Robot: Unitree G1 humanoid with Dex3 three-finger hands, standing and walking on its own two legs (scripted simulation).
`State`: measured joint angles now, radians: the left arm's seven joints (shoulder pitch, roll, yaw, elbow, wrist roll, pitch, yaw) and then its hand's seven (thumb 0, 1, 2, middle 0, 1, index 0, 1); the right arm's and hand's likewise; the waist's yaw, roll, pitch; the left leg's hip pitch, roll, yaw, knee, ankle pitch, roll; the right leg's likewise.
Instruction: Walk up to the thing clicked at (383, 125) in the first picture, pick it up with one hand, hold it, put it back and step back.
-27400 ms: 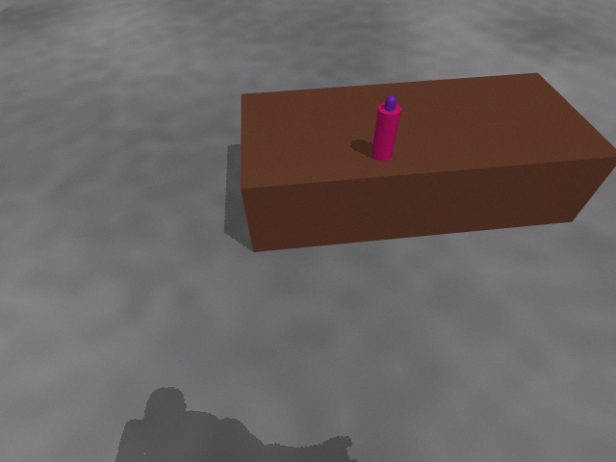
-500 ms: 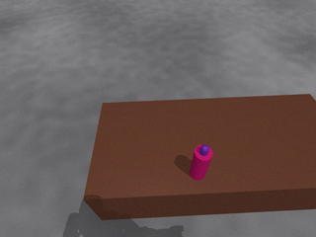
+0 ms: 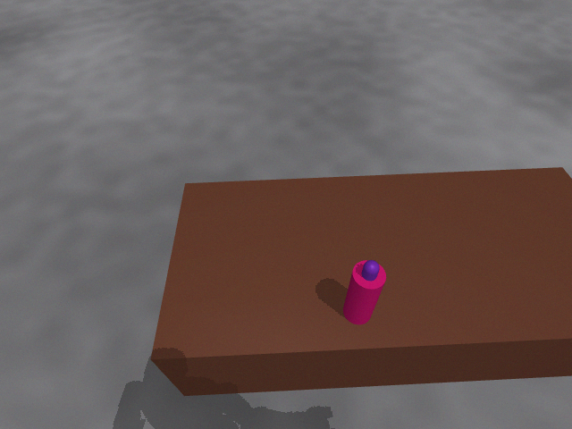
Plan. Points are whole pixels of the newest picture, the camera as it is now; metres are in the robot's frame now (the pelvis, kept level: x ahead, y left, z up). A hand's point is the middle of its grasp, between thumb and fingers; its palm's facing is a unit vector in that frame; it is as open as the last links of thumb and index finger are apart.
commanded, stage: stand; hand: right
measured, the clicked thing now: (364, 290) +0.47 -0.17 -0.30
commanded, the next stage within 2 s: step back in 0.34 s
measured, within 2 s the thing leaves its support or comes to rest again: neither
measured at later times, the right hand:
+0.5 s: hand out of the picture +0.07 -0.26 -0.16, palm faces -0.02 +0.93 -0.37, open 7.3 cm
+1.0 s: hand out of the picture -0.04 -0.22 -0.17, palm faces +0.04 +0.91 -0.41, open 7.3 cm
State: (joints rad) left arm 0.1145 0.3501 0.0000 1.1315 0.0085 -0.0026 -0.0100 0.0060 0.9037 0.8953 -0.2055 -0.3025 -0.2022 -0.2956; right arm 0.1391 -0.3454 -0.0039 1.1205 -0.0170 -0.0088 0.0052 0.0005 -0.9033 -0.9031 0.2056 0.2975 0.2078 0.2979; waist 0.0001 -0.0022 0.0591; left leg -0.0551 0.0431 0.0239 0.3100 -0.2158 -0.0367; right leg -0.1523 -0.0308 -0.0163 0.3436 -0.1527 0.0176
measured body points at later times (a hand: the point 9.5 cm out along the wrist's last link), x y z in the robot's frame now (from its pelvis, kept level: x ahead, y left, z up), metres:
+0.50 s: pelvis -0.02 +0.01 -0.01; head +0.03 +0.01 +0.44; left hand +0.08 +0.32 -0.14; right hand +0.07 -0.31 -0.14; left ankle -0.03 +0.14 -0.74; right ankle +0.02 -0.13 -0.75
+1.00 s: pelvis -0.11 +0.05 -0.02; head -0.03 +0.05 +0.42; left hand +0.03 +0.35 -0.16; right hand -0.04 -0.27 -0.14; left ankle -0.07 +0.15 -0.75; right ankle -0.14 -0.08 -0.74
